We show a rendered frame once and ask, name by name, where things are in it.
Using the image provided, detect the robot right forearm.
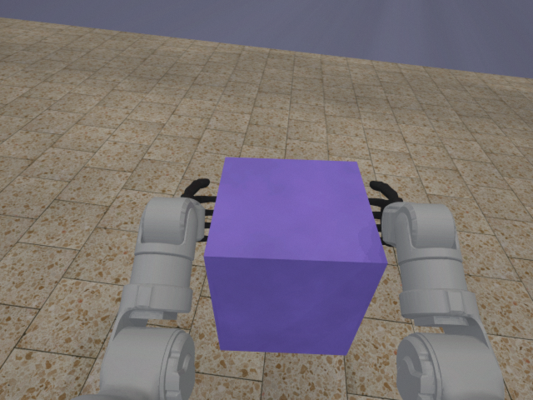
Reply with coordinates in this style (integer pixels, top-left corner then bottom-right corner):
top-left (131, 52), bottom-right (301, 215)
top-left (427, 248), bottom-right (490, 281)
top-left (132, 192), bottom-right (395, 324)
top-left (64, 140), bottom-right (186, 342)
top-left (381, 202), bottom-right (505, 396)

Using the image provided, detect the robot left hand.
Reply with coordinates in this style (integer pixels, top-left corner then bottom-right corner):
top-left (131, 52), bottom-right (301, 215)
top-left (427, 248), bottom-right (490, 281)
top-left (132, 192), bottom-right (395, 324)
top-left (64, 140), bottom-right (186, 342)
top-left (181, 178), bottom-right (217, 242)

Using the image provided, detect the robot right upper arm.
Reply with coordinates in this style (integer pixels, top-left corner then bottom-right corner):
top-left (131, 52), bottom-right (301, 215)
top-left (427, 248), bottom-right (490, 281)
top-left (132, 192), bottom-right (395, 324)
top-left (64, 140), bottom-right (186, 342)
top-left (396, 332), bottom-right (505, 400)

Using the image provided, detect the robot right hand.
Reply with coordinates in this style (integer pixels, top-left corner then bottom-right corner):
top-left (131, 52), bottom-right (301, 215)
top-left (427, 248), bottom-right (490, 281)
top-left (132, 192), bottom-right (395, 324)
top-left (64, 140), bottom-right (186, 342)
top-left (368, 181), bottom-right (403, 247)

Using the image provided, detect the robot left forearm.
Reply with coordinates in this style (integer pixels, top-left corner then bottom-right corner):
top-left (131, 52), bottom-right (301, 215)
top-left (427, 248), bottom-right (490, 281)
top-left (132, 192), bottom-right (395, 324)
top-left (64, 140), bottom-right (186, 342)
top-left (100, 197), bottom-right (205, 388)

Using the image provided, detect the robot left upper arm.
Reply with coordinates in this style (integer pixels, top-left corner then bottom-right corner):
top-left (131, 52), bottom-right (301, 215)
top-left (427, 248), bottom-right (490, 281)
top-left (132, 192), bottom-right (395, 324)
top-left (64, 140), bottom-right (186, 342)
top-left (70, 326), bottom-right (195, 400)

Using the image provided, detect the carton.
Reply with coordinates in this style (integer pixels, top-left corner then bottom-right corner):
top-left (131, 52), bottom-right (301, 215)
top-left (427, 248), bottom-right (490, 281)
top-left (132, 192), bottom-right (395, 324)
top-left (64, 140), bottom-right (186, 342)
top-left (203, 157), bottom-right (388, 356)

